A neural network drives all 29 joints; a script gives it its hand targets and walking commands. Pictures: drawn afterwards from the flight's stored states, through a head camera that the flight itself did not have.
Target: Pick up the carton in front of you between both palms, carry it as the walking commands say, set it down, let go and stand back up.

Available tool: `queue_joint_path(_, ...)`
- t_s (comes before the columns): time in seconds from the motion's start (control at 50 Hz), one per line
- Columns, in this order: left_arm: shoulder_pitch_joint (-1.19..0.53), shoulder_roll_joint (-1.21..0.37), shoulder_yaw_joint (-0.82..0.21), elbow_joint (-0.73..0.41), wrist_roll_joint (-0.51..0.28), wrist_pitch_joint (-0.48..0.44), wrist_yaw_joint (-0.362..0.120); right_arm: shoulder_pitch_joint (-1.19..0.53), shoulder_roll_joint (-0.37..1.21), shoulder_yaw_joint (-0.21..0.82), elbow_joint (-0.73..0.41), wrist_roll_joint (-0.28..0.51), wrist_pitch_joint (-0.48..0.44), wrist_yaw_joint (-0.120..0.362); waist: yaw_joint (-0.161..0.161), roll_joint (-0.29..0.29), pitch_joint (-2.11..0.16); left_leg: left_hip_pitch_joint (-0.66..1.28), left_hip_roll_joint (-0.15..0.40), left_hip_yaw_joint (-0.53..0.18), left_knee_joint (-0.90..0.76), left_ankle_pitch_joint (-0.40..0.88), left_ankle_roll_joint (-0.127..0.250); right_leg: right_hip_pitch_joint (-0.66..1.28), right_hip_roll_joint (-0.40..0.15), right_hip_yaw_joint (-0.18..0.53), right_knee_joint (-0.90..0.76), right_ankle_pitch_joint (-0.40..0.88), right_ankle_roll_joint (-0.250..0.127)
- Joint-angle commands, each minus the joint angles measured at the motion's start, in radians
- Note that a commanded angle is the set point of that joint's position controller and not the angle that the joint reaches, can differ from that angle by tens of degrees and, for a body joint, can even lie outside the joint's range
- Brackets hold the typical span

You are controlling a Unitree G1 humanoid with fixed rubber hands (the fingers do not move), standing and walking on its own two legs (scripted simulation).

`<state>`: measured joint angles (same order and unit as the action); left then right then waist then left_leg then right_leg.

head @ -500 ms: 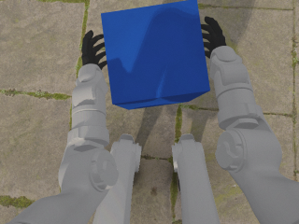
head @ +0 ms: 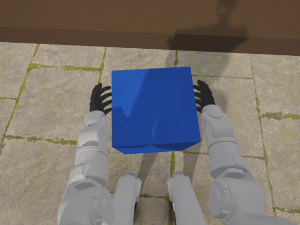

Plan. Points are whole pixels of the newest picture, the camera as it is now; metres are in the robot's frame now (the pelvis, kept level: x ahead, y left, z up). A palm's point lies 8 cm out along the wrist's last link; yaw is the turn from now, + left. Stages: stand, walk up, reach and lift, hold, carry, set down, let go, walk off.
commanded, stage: reach and lift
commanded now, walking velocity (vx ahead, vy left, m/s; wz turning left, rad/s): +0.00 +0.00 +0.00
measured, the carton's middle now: (152, 117) +0.42 +0.00 -0.12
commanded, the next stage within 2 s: hold in 1.74 s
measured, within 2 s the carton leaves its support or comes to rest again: neither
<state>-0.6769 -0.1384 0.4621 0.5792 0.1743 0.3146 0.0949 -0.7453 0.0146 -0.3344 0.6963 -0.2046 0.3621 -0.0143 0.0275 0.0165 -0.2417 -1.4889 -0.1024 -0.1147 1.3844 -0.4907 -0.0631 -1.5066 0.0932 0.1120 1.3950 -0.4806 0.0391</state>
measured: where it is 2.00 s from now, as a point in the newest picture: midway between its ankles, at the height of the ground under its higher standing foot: (153, 216)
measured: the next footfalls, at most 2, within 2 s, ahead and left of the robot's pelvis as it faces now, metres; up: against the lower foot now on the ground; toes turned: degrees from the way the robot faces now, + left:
none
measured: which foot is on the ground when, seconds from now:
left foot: down 0.00-1.00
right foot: down 0.00-1.00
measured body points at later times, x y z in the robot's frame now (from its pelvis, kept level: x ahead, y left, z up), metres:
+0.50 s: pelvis +0.05 +0.01 +0.13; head +0.10 +0.00 +0.58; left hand +0.38 +0.16 +0.11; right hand +0.38 -0.15 +0.10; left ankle +0.07 +0.14 -0.58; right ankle +0.07 -0.13 -0.58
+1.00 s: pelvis +0.05 +0.01 +0.16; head +0.02 +0.01 +0.61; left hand +0.36 +0.16 +0.18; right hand +0.35 -0.15 +0.18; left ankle +0.07 +0.14 -0.58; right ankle +0.07 -0.13 -0.58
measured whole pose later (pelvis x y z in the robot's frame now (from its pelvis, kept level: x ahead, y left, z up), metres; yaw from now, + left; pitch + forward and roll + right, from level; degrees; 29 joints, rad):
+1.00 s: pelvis +0.05 +0.01 +0.16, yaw -1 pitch -3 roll +0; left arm -0.34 -0.17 0.32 0.43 0.31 0.59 0.01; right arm -0.32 0.16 -0.29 0.41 -0.31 0.63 0.00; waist 0.00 0.00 -0.02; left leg -0.19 -0.05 -0.14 0.48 -0.23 -0.02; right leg -0.20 0.04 0.14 0.48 -0.22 0.02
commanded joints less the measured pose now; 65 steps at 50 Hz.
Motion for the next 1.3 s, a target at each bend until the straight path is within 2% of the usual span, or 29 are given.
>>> queue_joint_path(0.0, -0.544, -1.045, -0.618, 0.104, -0.125, 0.017, -0.266, -0.541, 1.093, 0.512, -0.030, 0.153, -0.054, 0.218, -0.007, -0.048, -0.697, 0.427, -0.073, 0.136, -0.221, 0.214, 0.020, 0.580, 0.067, -0.112, -0.236, 0.229, -0.019)
queue_joint_path(0.22, -0.313, -1.050, -0.667, 0.082, -0.102, 0.004, -0.271, -0.336, 1.100, 0.562, -0.090, 0.143, -0.071, 0.213, -0.013, -0.037, -0.548, 0.720, -0.046, 0.077, -0.452, 0.321, 0.033, 0.841, 0.047, -0.068, -0.463, 0.329, -0.024)
queue_joint_path(0.38, -0.153, -1.038, -0.708, 0.047, -0.094, 0.027, -0.277, -0.184, 1.094, 0.597, -0.149, 0.143, -0.048, 0.214, -0.015, -0.028, -0.411, 0.956, -0.023, 0.044, -0.637, 0.440, 0.039, 1.039, 0.031, -0.039, -0.647, 0.440, -0.030)
queue_joint_path(0.48, -0.069, -1.037, -0.745, 0.002, -0.103, 0.074, -0.287, -0.104, 1.097, 0.631, -0.205, 0.158, -0.002, 0.219, -0.018, -0.022, -0.321, 1.099, -0.011, 0.035, -0.750, 0.507, 0.040, 1.168, 0.021, -0.034, -0.761, 0.497, -0.028)
queue_joint_path(0.64, 0.023, -1.045, -0.800, -0.098, -0.141, 0.187, -0.314, -0.025, 1.087, 0.697, -0.341, 0.198, 0.121, 0.232, -0.028, -0.010, -0.169, 1.306, 0.008, 0.026, -0.916, 0.562, 0.038, 1.347, 0.006, -0.033, -0.927, 0.530, -0.024)
queue_joint_path(0.7, 0.031, -1.026, -0.783, -0.121, -0.134, 0.234, -0.322, -0.017, 1.071, 0.684, -0.367, 0.187, 0.171, 0.237, -0.029, -0.005, -0.072, 1.331, 0.011, 0.028, -0.965, 0.511, 0.040, 1.369, 0.006, -0.038, -0.975, 0.479, -0.026)
queue_joint_path(0.76, 0.016, -1.010, -0.736, -0.106, -0.112, 0.269, -0.332, -0.027, 1.065, 0.638, -0.347, 0.170, 0.208, 0.247, -0.026, -0.005, 0.022, 1.320, 0.015, 0.034, -0.999, 0.403, 0.045, 1.368, 0.003, -0.044, -1.005, 0.378, -0.030)
queue_joint_path(0.86, -0.080, -1.017, -0.676, -0.069, -0.089, 0.280, -0.351, -0.124, 1.075, 0.584, -0.307, 0.147, 0.218, 0.266, -0.025, -0.005, 0.068, 1.299, 0.020, 0.043, -1.007, 0.281, 0.055, 1.356, -0.003, -0.054, -1.008, 0.261, -0.035)
queue_joint_path(1.02, -0.178, -1.033, -0.690, -0.083, -0.097, 0.273, -0.361, -0.210, 1.110, 0.595, -0.316, 0.150, 0.213, 0.272, -0.027, -0.015, -0.016, 1.326, 0.016, 0.052, -0.997, 0.282, 0.055, 1.392, -0.004, -0.057, -1.000, 0.272, -0.030)
queue_joint_path(1.12, -0.167, -1.017, -0.685, -0.085, -0.092, 0.280, -0.363, -0.191, 1.108, 0.592, -0.315, 0.147, 0.223, 0.268, -0.026, -0.019, -0.020, 1.337, 0.012, 0.056, -1.004, 0.305, 0.053, 1.412, -0.004, -0.055, -1.012, 0.299, -0.025)
queue_joint_path(1.28, -0.102, -1.001, -0.700, -0.136, -0.099, 0.298, -0.360, -0.127, 1.097, 0.612, -0.370, 0.159, 0.242, 0.261, -0.023, -0.018, -0.031, 1.382, 0.007, 0.054, -1.020, 0.413, 0.048, 1.454, 0.000, -0.050, -1.032, 0.409, -0.018)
